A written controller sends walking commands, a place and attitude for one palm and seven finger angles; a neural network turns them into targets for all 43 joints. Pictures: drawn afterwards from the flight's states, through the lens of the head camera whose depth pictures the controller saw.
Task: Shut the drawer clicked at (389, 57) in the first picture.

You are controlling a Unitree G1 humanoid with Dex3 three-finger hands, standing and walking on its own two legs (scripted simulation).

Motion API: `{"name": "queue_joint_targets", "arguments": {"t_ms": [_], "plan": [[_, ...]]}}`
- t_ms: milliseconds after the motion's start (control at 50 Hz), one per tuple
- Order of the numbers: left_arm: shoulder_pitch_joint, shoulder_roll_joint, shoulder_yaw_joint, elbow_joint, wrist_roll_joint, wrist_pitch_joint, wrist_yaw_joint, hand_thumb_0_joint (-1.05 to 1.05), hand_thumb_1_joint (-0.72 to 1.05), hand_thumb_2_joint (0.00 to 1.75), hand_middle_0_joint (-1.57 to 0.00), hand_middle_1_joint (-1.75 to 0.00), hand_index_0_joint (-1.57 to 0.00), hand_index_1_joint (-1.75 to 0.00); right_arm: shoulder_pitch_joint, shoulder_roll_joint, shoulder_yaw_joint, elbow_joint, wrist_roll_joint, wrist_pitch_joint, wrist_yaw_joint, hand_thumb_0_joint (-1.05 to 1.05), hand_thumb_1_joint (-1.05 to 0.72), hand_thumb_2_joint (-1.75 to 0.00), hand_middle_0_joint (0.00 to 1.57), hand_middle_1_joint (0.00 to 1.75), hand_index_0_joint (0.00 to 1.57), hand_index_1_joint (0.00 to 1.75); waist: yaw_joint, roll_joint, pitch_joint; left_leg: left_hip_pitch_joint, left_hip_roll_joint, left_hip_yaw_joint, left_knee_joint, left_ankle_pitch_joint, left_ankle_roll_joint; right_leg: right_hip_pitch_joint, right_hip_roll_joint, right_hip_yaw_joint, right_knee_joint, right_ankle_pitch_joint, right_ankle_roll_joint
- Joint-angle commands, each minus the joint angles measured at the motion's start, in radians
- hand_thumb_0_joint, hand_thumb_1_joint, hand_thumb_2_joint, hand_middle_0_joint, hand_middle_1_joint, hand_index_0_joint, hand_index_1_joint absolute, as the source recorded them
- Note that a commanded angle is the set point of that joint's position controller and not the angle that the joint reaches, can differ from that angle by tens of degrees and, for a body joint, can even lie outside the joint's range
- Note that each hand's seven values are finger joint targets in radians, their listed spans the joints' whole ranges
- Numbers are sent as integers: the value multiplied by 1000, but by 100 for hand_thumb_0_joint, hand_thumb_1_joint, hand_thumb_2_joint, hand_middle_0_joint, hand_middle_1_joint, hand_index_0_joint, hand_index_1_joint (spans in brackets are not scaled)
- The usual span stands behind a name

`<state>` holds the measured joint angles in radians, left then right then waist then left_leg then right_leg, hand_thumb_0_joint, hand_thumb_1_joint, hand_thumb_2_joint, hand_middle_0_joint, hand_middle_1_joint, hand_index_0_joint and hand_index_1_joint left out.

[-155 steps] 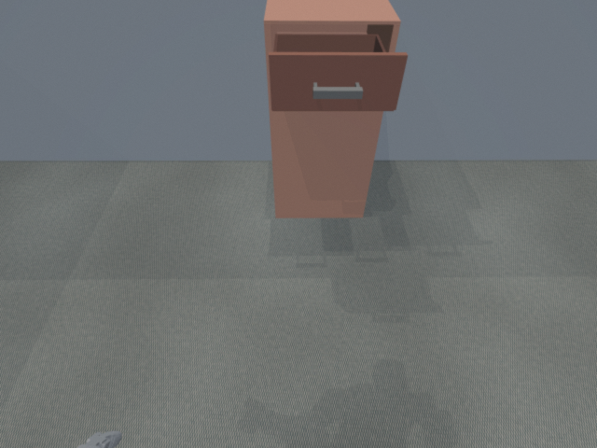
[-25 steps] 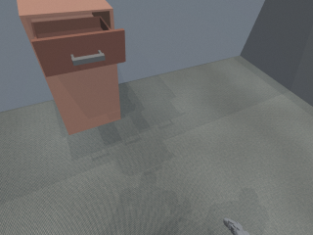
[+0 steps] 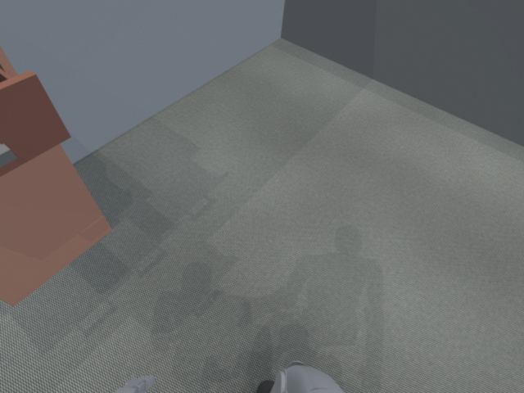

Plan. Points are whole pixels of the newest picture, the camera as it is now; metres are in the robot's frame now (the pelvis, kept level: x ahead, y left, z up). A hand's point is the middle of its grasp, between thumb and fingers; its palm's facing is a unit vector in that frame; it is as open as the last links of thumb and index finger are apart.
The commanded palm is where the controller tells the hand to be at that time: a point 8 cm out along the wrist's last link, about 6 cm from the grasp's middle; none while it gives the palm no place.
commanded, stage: walk to a spot facing it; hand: left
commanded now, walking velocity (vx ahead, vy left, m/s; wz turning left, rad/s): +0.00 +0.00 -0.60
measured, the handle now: out of the picture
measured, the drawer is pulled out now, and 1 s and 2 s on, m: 0.23 0.23 0.23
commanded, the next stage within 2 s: turn to face it in 1.56 s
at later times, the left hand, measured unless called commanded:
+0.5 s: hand (116, 361) +0.18 +0.25 -0.15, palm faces -0.17 -0.95 -0.27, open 7.4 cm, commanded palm none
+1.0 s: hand (153, 312) +0.27 +0.20 -0.15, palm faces -0.56 -0.80 -0.21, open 7.4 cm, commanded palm none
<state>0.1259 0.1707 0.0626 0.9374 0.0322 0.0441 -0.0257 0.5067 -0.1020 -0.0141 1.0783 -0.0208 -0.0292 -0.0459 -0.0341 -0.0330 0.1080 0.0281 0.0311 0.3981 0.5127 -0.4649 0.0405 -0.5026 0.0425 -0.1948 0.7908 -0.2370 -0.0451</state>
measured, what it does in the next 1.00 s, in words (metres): steps to the left, turning right: right foot, then left foot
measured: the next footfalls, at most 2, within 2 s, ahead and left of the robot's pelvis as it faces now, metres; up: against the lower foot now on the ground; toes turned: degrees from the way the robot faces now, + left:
right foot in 0.04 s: +0.11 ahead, -0.04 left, +0.00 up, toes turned -9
left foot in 0.56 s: +0.17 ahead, +0.17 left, +0.00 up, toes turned -18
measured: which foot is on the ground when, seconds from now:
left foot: down 0.00-0.04, up 0.06-0.54, down 0.56-1.00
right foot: up 0.00-0.02, down 0.04-0.56, up 0.58-1.00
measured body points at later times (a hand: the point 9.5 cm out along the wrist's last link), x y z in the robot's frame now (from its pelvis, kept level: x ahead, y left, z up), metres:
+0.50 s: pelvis +0.09 +0.05 +0.01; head +0.13 +0.04 +0.46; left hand +0.19 +0.30 -0.13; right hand +0.17 -0.22 -0.12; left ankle +0.13 +0.20 -0.70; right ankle +0.08 -0.04 -0.73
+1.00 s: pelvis +0.08 +0.09 +0.01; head +0.12 +0.07 +0.46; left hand +0.30 +0.25 -0.14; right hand -0.06 -0.12 -0.13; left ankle +0.13 +0.18 -0.73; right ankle -0.01 -0.02 -0.67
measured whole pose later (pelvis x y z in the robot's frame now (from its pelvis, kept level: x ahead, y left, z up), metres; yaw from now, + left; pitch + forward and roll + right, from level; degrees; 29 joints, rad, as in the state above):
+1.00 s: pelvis +0.08 +0.09 +0.01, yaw -37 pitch +0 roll -1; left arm 0.19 0.23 0.10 0.92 0.02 0.09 -0.03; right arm 0.31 -0.18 -0.05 0.94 -0.03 0.01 -0.03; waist -0.02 -0.01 0.08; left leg -0.18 0.14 0.30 0.50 -0.30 0.00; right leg -0.41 -0.06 -0.05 0.93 -0.42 0.08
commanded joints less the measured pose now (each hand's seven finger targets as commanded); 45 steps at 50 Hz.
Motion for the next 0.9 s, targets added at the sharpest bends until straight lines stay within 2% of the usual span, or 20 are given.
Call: {"name": "queue_joint_targets", "arguments": {"t_ms": [0, 20, 40, 60, 80, 100, 120, 160, 180, 240, 400, 460, 500, 520, 540, 560, 600, 660, 780, 880], "plan": [[308, 171, 47, -1, 2, -53, 19, 0, 90, 90, -20, -30, -20, -30, -81, -218, -56, -122, 25, -13, 10, 0, -90, -90, 20, 30, 20, 30, 198, 109, -204, -243, 265, -126, 583, 986, -45, 493, -104, 142, -274, 167, -108], [351, 240, 55, 1, -12, -64, 31, 0, 90, 90, -20, -30, -20, -30, -72, -148, -45, -164, 36, -13, 13, 0, -90, -90, 20, 30, 20, 30, 169, -109, -294, -582, 55, -147, 907, -111, -104, 713, -411, 647, -319, 680, -254], [309, 261, 59, -14, -35, -50, 46, 0, 90, 90, -20, -30, -20, -30, -147, -167, -52, -194, 23, -6, 2, 0, -90, -90, 20, 30, 20, 30, 155, -59, -266, -611, 47, -332, 969, -153, -92, 612, -454, 674, -380, 797, -306], [222, 227, 50, -35, -36, -41, 54, 0, 90, 90, -20, -30, -20, -30, -156, -143, -57, -200, 20, 4, 5, 0, -90, -90, 20, 30, 20, 30, 101, 18, -128, -617, 93, -383, 916, -53, -79, 476, -410, 518, -406, 706, -275], [144, 196, 46, -61, -36, -45, 56, 0, 90, 90, -20, -30, -20, -30, -160, -125, -53, -194, 14, 21, 14, 0, -90, -90, 20, 30, 20, 30, 54, 74, -84, -591, 114, -399, 875, 16, -91, 351, -355, 499, -439, 584, -128], [109, 185, 40, -68, -34, -54, 56, 0, 90, 90, -20, -30, -20, -30, -124, -124, -49, -177, 7, 36, 16, 0, -90, -90, 20, 30, 20, 30, 16, 16, -94, -564, 117, -399, 831, 74, -100, 283, -308, 465, -472, 519, -34], [101, 164, 34, -65, -32, -59, 58, 0, 90, 90, -20, -30, -20, -30, -124, -133, -53, -161, 5, 48, 11, 0, -90, -90, 20, 30, 20, 30, 10, -6, -75, -534, 112, -400, 803, 98, -104, 224, -285, 443, -495, 520, 7], [86, 158, 33, -75, -21, -61, 57, 0, 90, 90, -20, -30, -20, -30, -118, -139, -55, -159, 0, 64, 10, 0, -90, -90, 20, 30, 20, 30, -13, -2, -84, -509, 114, -409, 741, 106, -115, 155, -258, 407, -501, 414, -115], [88, 164, 34, -72, -17, -64, 55, 0, 90, 90, -20, -30, -20, -30, -136, -135, -56, -161, -2, 64, 13, 0, -90, -90, 20, 30, 20, 30, -13, 23, -90, -506, 107, -405, 706, 108, -120, 150, -239, 405, -488, 413, -128], [124, 174, 44, -65, -16, -61, 43, 0, 90, 90, -20, -30, -20, -30, -208, -137, -54, -183, -6, 59, 16, 0, -90, -90, 20, 30, 20, 30, 12, -35, -126, -554, 93, -404, 635, 149, -131, 217, -198, 423, -460, 386, -124], [194, 221, 65, -80, -7, -42, 44, 0, 90, 90, -20, -30, -20, -30, -419, -171, -48, -279, 8, 35, 12, 0, -90, -90, 20, 30, 20, 30, 93, -118, -214, -529, 22, -382, 319, 47, -145, 440, -195, 541, -325, 693, -143], [159, 235, 69, -99, -6, -32, 46, 0, 90, 90, -20, -30, -20, -30, -413, -189, -51, -293, 18, 33, 9, 0, -90, -90, 20, 30, 20, 30, 80, -140, -211, -418, -7, -398, 180, 46, -125, 381, -195, 602, -312, 674, -129], [105, 232, 66, -113, -12, -25, 48, 0, 90, 90, -20, -30, -20, -30, -322, -203, -57, -269, 21, 28, 5, 0, -90, -90, 20, 30, 20, 30, 30, -114, -239, -236, -4, -397, -56, 192, -108, 297, -151, 594, -249, 569, -67], [99, 197, 58, -126, -21, -22, 47, 0, 90, 90, -20, -30, -20, -30, -266, -248, -65, -255, 17, 21, 2, 0, -90, -90, 20, 30, 20, 30, 4, -19, -263, -46, 97, -462, -170, 319, -79, 151, -74, 531, -168, 347, -13], [122, 141, 47, -144, -31, -22, 35, 0, 90, 90, -20, -30, -20, -30, -254, -337, -80, -267, 4, 16, 4, 0, -90, -90, 20, 30, 20, 30, 10, 266, -259, 93, 374, -699, -208, 591, 5, -82, 58, 366, 27, -225, 57], [135, 167, 51, -131, -12, -24, 34, 0, 90, 90, -20, -30, -20, -30, -260, -356, -79, -278, 3, 26, 6, 0, -90, -90, 20, 30, 20, 30, 15, 257, -211, 2, 480, -744, -170, 771, 89, -105, 23, 286, 256, -382, 90], [177, 191, 67, -84, -1, -9, 30, 0, 90, 90, -20, -30, -20, -30, -351, -255, -53, -292, -2, 22, 0, 0, -90, -90, 20, 30, 20, 30, 62, 206, -122, -139, 372, -573, -178, 797, 63, -86, -20, 299, 410, -269, 116], [177, 165, 63, -80, -5, 5, 10, 0, 90, 90, -20, -30, -20, -30, -342, -236, -43, -290, -2, 15, 1, 0, -90, -90, 20, 30, 20, 30, 69, 232, -106, -150, 263, -404, -164, 779, 29, -79, -39, 250, 505, -167, 129], [120, 133, 56, -87, -9, 22, 1, 0, 90, 90, -20, -30, -20, -30, -232, -233, -56, -251, 4, 13, 1, 0, -90, -90, 20, 30, 20, 30, 34, 216, -91, -99, 278, -349, -192, 616, 47, -106, -76, 208, 446, -101, 147], [24, 107, 45, -112, -11, 23, -5, 0, 90, 90, -20, -30, -20, -30, -171, -250, -76, -212, -3, 17, 7, 0, -90, -90, 20, 30, 20, 30, -3, 229, -77, -81, 326, -329, -194, 572, 85, -66, -111, 154, 243, -165, 140]]}}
